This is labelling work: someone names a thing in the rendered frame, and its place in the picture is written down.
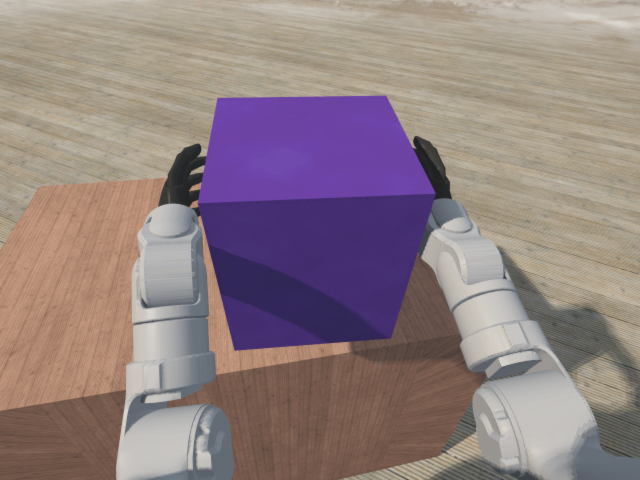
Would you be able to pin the robot right forearm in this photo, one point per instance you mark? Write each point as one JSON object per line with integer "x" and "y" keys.
{"x": 497, "y": 335}

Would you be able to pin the robot left hand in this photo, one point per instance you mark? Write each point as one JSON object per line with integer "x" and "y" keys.
{"x": 179, "y": 181}

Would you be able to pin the robot right upper arm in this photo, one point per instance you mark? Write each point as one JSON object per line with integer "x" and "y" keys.
{"x": 536, "y": 426}

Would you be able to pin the robot left upper arm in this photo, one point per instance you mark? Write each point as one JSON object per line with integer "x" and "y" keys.
{"x": 178, "y": 443}

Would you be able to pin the carton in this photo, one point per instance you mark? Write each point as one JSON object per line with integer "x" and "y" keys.
{"x": 314, "y": 209}

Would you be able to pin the robot left forearm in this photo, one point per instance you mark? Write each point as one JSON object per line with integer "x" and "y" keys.
{"x": 169, "y": 309}

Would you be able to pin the pedestal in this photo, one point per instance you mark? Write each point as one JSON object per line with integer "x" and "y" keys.
{"x": 310, "y": 412}

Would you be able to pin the robot right hand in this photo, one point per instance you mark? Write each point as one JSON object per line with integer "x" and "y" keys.
{"x": 433, "y": 167}

